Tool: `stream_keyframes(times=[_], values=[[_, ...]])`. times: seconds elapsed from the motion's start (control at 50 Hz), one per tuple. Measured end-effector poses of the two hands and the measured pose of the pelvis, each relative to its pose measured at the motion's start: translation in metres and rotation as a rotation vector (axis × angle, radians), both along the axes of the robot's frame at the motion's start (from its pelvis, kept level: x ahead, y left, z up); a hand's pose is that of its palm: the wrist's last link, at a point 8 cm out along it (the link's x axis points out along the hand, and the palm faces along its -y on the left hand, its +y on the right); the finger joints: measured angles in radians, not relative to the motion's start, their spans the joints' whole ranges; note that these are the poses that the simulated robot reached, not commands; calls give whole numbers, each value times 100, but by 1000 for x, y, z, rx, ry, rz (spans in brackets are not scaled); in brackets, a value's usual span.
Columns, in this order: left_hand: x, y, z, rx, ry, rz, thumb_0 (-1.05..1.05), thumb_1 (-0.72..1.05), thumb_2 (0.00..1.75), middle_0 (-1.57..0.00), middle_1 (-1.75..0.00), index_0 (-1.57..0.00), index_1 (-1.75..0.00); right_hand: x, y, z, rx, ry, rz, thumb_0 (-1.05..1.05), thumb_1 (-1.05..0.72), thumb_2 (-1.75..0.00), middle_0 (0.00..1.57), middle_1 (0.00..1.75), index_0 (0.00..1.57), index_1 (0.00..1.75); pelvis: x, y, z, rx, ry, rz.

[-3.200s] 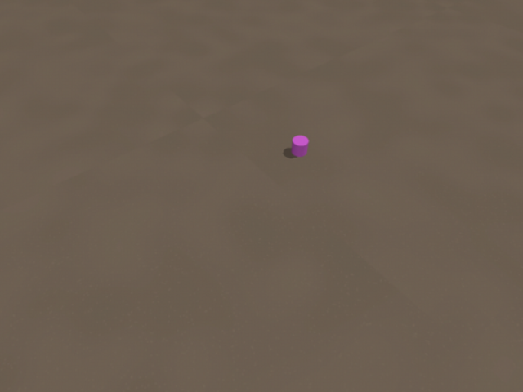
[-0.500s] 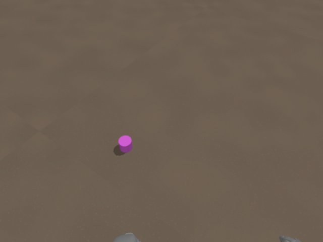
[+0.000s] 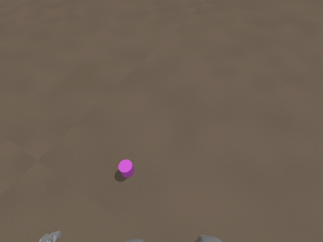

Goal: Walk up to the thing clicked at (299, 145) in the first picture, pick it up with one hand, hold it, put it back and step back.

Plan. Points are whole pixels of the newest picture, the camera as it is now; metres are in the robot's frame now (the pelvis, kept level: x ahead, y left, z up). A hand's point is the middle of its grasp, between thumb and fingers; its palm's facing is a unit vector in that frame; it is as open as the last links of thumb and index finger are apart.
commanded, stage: walk up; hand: left
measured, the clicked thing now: (126, 168) +0.63 +0.28 -0.72
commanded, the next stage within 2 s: stand in 1.74 s
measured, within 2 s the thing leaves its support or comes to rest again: neither
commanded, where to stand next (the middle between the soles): +0.24 +0.03 m, yaw +1 degrees
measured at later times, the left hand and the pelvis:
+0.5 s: hand (61, 229) +0.18 +0.31 -0.15, palm faces -0.05 -0.93 -0.35, open 7.4 cm; pelvis +0.13 +0.04 +0.00, yaw +0 degrees
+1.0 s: hand (78, 193) +0.28 +0.28 -0.13, palm faces -0.02 -0.94 -0.34, open 7.4 cm; pelvis +0.16 +0.03 +0.01, yaw -1 degrees
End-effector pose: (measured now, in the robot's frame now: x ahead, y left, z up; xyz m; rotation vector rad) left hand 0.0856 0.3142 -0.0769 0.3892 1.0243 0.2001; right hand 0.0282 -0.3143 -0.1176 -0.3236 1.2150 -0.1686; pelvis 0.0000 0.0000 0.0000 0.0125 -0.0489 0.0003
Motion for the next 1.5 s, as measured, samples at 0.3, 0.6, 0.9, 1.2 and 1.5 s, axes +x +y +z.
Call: stream_keyframes(times=[0.3,0.6,0.9,1.2,1.5], values=[[33,37,-24,-23,123,66,0,90,90,-21,-30,-21,-30,144,23,24,-53,-97,77,1,-91,-90,20,30,20,30,95,28,-2,-38,11,11],[112,38,-39,-23,169,44,0,90,90,-21,-30,-21,-30,188,35,19,-71,-82,31,0,-90,-90,20,30,20,30,146,35,-5,-19,11,-6],[170,13,-25,-51,105,35,0,90,90,-21,-30,-21,-30,211,54,1,29,-29,-1,1,-91,-90,20,30,20,30,163,30,6,-7,4,-12],[177,8,-20,-83,132,55,0,90,90,-21,-30,-21,-30,213,40,21,-19,-1,-25,0,-91,-90,20,30,20,30,167,29,20,-12,7,-6],[148,11,-23,-81,226,112,0,90,90,-21,-30,-21,-30,217,46,17,-2,33,-23,0,-91,-90,20,30,20,30,175,28,22,-14,14,1]])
